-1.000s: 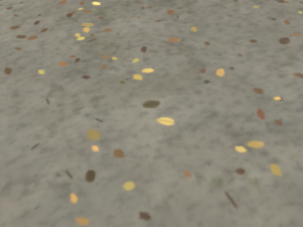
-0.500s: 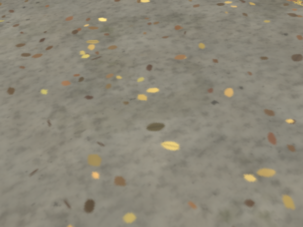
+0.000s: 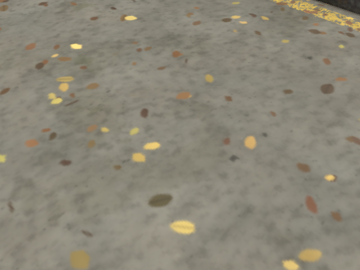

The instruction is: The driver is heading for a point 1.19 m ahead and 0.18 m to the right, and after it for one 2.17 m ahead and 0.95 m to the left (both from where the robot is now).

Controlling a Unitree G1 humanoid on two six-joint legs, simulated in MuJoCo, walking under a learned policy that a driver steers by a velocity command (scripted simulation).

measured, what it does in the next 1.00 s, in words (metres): walks ahead: right foot, then left foot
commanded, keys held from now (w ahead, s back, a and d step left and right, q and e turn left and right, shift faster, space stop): w+e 0.50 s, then w+q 0.50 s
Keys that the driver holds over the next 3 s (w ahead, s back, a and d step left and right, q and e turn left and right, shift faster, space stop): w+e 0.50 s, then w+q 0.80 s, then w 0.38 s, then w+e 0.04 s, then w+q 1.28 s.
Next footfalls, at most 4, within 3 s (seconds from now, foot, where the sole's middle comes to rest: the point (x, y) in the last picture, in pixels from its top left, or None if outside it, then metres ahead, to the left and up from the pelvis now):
0.34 right None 0.34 -0.18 -0.78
0.88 left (199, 224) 0.70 -0.07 -0.78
1.38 right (242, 173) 0.95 -0.28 -0.78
1.86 left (179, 139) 1.16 0.00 -0.78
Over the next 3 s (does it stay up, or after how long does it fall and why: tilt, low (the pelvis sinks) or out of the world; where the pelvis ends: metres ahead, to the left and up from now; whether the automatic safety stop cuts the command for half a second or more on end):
stays up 1.52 0.14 -0.01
